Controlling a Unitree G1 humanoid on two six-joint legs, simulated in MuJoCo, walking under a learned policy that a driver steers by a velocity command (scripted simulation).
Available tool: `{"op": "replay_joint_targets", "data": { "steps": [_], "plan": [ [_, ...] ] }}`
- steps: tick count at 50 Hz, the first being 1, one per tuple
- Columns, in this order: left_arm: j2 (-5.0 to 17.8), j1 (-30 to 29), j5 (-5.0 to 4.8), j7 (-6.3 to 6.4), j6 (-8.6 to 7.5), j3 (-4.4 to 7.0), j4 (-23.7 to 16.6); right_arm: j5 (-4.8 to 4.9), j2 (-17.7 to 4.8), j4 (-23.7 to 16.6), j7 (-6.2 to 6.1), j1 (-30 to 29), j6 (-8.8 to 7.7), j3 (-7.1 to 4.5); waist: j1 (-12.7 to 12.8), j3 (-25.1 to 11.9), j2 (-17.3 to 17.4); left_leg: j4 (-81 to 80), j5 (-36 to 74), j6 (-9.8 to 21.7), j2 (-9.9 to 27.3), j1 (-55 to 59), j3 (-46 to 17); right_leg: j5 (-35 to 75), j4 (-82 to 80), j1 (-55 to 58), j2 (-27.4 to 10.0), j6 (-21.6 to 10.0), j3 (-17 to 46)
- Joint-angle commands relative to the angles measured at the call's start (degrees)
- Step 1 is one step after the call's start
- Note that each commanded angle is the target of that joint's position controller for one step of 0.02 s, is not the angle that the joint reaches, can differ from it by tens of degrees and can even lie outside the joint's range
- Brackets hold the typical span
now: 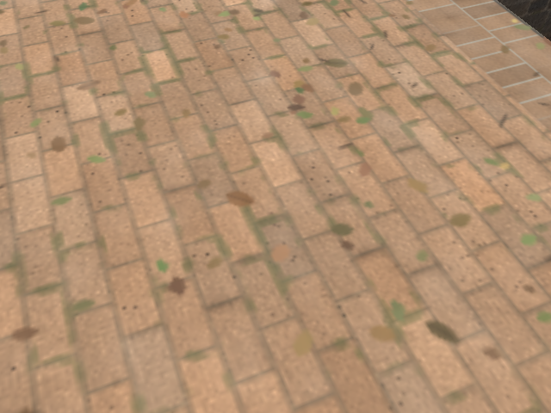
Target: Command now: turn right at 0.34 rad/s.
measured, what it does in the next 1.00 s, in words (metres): walks ahead: right foot, then left foot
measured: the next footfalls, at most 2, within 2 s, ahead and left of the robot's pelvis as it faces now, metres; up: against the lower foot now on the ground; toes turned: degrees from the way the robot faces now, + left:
right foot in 0.56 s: +0.23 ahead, -0.12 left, +0.00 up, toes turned -4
left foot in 0.96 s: +0.38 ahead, +0.06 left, +0.00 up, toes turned -2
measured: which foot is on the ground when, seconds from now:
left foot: down 0.00-0.56, up 0.58-0.94, down 0.96-1.00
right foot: down 0.00-0.00, up 0.02-0.54, down 0.56-1.00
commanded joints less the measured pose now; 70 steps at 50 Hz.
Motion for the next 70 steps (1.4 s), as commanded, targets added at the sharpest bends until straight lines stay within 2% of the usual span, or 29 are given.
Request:
{"op": "replay_joint_targets", "data": {
  "steps": [1,2,3,5,6,8,10,15,23,25,27,28,29,30,32,33,36,42,47,48,49,50,52,55,57,58,60,63,70],
  "plan": [
    [3.2,7.7,-0.35,0.45,-1.23,0.29,-0.7,-0.86,-9.2,-5.5,-0.99,-2.8,-0.53,-1.41,1.7,-5.8,11.5,-13.7,4.9,5.0,19.2,13.9,-18.3,-22.4,14.0,-6.7,-6.2,3.5,-3.8],
    [8.2,4.9,-0.01,0.84,-1.29,1.59,-1.5,-1.45,-12.6,-5.5,-0.45,-3.2,-0.06,-2.08,0.2,-3.3,10.5,-14.4,11.0,11.7,23.2,6.8,-25.3,-25.5,22.7,-11.3,-1.6,3.9,-12.2],
    [9.1,3.0,0.65,0.99,-1.33,1.70,-1.3,-0.67,-10.3,-3.6,0.13,-0.1,0.02,-2.11,-0.3,-3.0,7.7,-12.9,13.9,13.8,23.3,4.4,-24.1,-22.8,28.7,-9.7,-5.4,4.2,-12.4],
    [6.9,2.8,0.14,0.18,-0.90,1.05,0.7,-0.14,-6.1,-3.6,0.86,-2.4,-0.08,-1.05,0.3,-1.5,6.4,-11.3,13.7,10.4,15.3,2.8,-12.6,-17.4,33.6,-8.5,-6.2,4.8,-13.1],
    [5.9,4.0,0.55,-0.41,-0.69,0.52,1.6,-0.68,-5.9,-3.0,0.93,-0.4,-0.01,-0.99,-0.3,-3.7,8.5,-13.4,-0.6,9.0,12.9,5.5,-11.5,-15.0,34.5,-9.9,-6.5,4.6,-14.4],
    [5.6,2.5,1.38,-1.77,-1.10,-0.02,1.9,-0.88,-6.7,-0.8,1.65,3.5,-0.09,-1.37,-2.0,-0.5,12.3,-18.1,-21.0,8.8,12.1,9.3,-15.0,-13.6,35.2,-17.6,-8.1,4.3,-16.9],
    [5.5,-1.1,1.57,-2.28,-2.08,-0.34,1.9,-0.67,-6.8,0.5,2.07,6.3,-1.01,-1.82,-3.3,1.7,10.1,-19.6,-23.0,9.2,13.1,12.4,-17.0,-11.5,33.4,-22.3,-10.7,4.7,-18.7],
    [3.6,-8.7,1.38,-2.69,-4.17,-1.66,1.2,-0.20,-6.6,3.5,2.34,12.0,-3.47,-2.69,-5.5,1.4,9.1,-21.4,-17.7,10.2,13.6,16.3,-16.0,-7.4,23.7,-24.1,-16.3,5.9,-24.9],
    [1.2,-15.1,0.80,-2.87,-5.96,-3.40,-1.2,-0.76,-5.9,5.9,3.13,16.2,-4.82,-3.24,-6.0,3.6,8.0,-20.1,-8.3,11.9,15.1,9.7,-12.0,-7.6,6.5,-14.3,-16.5,2.9,-28.5],
    [0.3,-12.0,0.91,-2.12,-6.44,-3.70,-0.6,-0.64,-5.3,6.9,3.13,16.4,-4.74,-3.03,-3.7,3.3,7.6,-15.3,8.5,10.6,14.5,5.8,-9.0,-3.9,1.7,-4.4,-14.7,1.4,-30.1],
    [2.7,-0.9,1.50,-0.39,-7.20,-2.61,3.1,0.10,-3.4,7.5,2.93,16.6,-5.12,-2.28,1.7,-3.3,3.8,-2.1,26.0,6.6,10.3,0.3,-3.1,0.1,-2.5,14.9,-15.1,-0.7,-27.8],
    [6.7,7.3,2.46,0.52,-7.51,-1.56,4.1,0.53,-1.1,5.2,3.00,14.1,-5.52,-1.35,6.2,-9.7,-2.2,11.8,17.0,4.1,7.0,-5.9,0.6,-7.9,-5.6,25.4,-26.6,-3.2,-15.6],
    [13.3,10.5,1.96,1.07,-6.75,-0.13,4.8,0.64,3.8,3.3,2.63,17.0,-5.51,-0.03,5.0,-13.2,-14.2,26.9,-14.4,1.9,-0.6,-18.2,7.6,-1.7,-9.3,31.8,-41.5,-9.0,4.6],
    [10.4,9.1,0.31,0.75,-6.25,-0.14,5.5,-0.73,-3.3,4.7,1.65,16.3,-4.33,-1.73,4.0,-8.3,-5.4,33.7,-16.6,2.4,1.7,-20.4,5.7,4.8,-8.4,24.9,-41.3,-11.4,5.5],
    [2.6,1.5,-0.38,-0.23,-6.50,-2.25,4.2,-0.90,-1.6,5.6,2.22,14.6,-3.64,-1.52,0.0,-2.2,-2.6,34.1,-10.4,2.0,5.6,-17.9,5.0,23.4,-8.1,16.3,-34.2,-9.5,-9.1],
    [0.8,-0.3,-0.29,-0.28,-6.70,-2.85,4.0,-1.02,-1.2,5.9,2.44,14.2,-3.15,-1.60,-1.3,-1.5,-3.9,32.5,-8.7,1.4,6.5,-15.9,5.6,28.8,-8.6,13.6,-31.4,-7.9,-13.4],
    [1.1,-0.3,-0.35,-0.14,-7.31,-2.91,5.7,-1.33,0.3,6.6,3.21,15.0,-2.07,-1.35,-3.3,-3.1,-5.1,31.3,-4.2,-0.5,4.9,-11.0,7.4,43.7,-8.5,9.9,-28.2,-7.9,-20.0],
    [0.2,2.1,-0.29,0.47,-6.75,-3.31,10.2,-0.88,3.4,5.9,2.35,7.1,-1.37,-0.07,-1.7,-2.5,-6.0,15.0,3.0,-0.6,3.9,-5.5,10.1,45.9,-7.1,7.3,-26.0,-6.9,-24.5],
    [-0.4,2.3,-0.89,1.04,-5.90,-3.48,13.0,-0.90,3.6,7.7,1.03,7.2,-1.95,0.21,-2.9,-1.7,-3.3,-0.1,10.0,2.5,3.4,4.8,9.9,34.6,-1.2,5.7,-26.3,-4.6,-21.8],
    [-0.7,3.6,-0.79,1.12,-6.04,-3.63,13.5,-1.25,1.9,8.4,0.70,8.7,-2.60,-0.03,-3.3,-2.7,-0.4,-4.8,21.1,3.1,6.5,11.1,6.1,26.3,1.1,3.4,-24.5,-2.3,-21.8],
    [-1.7,7.1,-0.27,1.21,-6.23,-3.85,13.4,-1.42,-2.5,8.8,0.41,11.3,-3.16,-0.86,-2.0,-6.1,5.1,-1.9,42.3,4.8,15.0,19.0,-1.3,8.8,5.1,-0.1,-21.3,-0.6,-23.6],
    [-4.5,13.4,-1.08,1.42,-5.08,-4.30,16.3,-0.22,-2.4,9.5,0.44,10.8,-2.56,-0.70,-0.7,-9.8,11.4,-0.7,52.3,12.7,21.8,19.7,-7.0,-14.0,9.0,0.2,-16.5,0.3,-26.2],
    [-2.3,8.8,-0.54,2.08,-3.16,-3.62,16.9,-0.22,1.1,8.9,0.68,6.9,-1.88,0.42,-1.4,-5.9,9.7,-5.5,38.2,14.6,21.3,12.4,-9.3,-22.4,10.8,0.1,-15.4,0.5,-26.0],
    [-5.3,9.0,-0.14,1.75,-2.08,-4.42,19.1,-0.36,1.7,8.7,0.03,-0.2,-0.94,0.97,2.0,-2.2,7.8,-8.2,18.6,7.6,14.5,3.0,-2.4,-8.7,-0.8,7.5,-16.6,1.3,-25.9],
    [-3.9,7.6,0.60,1.75,-2.40,-4.58,19.8,0.34,1.5,9.4,0.28,0.6,-0.56,0.59,0.0,0.6,4.5,-8.4,4.8,3.9,10.0,1.7,0.5,-4.6,-5.2,5.8,-19.3,1.3,-22.1],
    [-3.2,6.6,0.36,1.73,-2.60,-4.47,20.4,0.52,2.0,10.1,0.44,1.4,-0.53,0.47,-1.0,3.2,1.2,-8.3,4.4,3.5,8.7,4.0,1.8,-4.9,-5.0,2.1,-20.0,1.1,-21.7],
    [-3.9,5.8,0.00,2.00,-3.11,-4.58,21.1,0.30,2.3,12.1,0.33,3.1,-0.92,0.37,-1.3,2.3,0.0,-6.3,12.8,3.8,8.9,7.7,1.9,-2.2,-6.1,2.5,-20.5,1.3,-21.7],
    [-3.8,6.1,-0.39,2.49,-3.54,-4.45,22.1,0.12,2.7,13.7,0.35,3.7,-1.50,0.32,-1.3,-0.5,0.1,-4.7,20.9,4.2,9.5,10.4,2.2,2.1,-6.5,5.3,-20.8,1.1,-22.0],
    [-5.1,5.9,-0.26,2.76,-3.19,-4.57,23.8,0.05,4.0,17.1,0.05,4.4,-1.03,0.59,-1.1,1.1,0.5,-5.8,17.4,3.5,8.8,8.5,2.8,2.4,-6.9,6.3,-21.4,0.6,-22.1]
  ]
}}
